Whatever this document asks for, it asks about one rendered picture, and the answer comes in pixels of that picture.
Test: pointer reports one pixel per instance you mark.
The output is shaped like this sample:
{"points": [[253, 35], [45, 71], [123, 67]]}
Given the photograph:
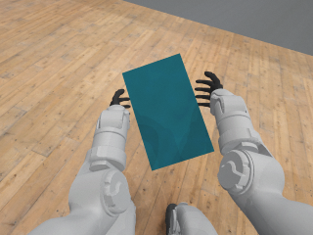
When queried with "robot left forearm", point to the robot left forearm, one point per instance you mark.
{"points": [[109, 140]]}

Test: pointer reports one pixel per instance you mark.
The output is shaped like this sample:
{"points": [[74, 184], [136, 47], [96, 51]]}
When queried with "right robot hand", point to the right robot hand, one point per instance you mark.
{"points": [[214, 84]]}

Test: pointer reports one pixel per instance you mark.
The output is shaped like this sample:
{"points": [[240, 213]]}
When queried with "right robot upper arm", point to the right robot upper arm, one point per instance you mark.
{"points": [[256, 182]]}

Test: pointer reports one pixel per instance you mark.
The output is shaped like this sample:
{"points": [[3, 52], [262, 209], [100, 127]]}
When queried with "carton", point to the carton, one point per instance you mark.
{"points": [[167, 112]]}

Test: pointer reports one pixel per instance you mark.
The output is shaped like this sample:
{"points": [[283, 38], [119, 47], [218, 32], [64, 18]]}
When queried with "robot right forearm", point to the robot right forearm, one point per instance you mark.
{"points": [[234, 124]]}

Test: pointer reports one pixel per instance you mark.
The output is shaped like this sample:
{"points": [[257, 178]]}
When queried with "robot thigh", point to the robot thigh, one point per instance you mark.
{"points": [[125, 223], [188, 220]]}

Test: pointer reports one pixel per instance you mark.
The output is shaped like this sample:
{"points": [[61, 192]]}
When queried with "left robot hand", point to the left robot hand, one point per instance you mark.
{"points": [[116, 100]]}

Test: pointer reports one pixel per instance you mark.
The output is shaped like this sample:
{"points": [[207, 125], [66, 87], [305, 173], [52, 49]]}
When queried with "left robot upper arm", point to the left robot upper arm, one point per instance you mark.
{"points": [[95, 200]]}

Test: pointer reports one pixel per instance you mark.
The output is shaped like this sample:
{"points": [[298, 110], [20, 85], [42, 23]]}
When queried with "robot left thigh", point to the robot left thigh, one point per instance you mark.
{"points": [[125, 223]]}

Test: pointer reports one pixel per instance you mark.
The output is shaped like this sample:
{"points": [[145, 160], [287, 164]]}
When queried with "robot right thigh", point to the robot right thigh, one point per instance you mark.
{"points": [[188, 220]]}

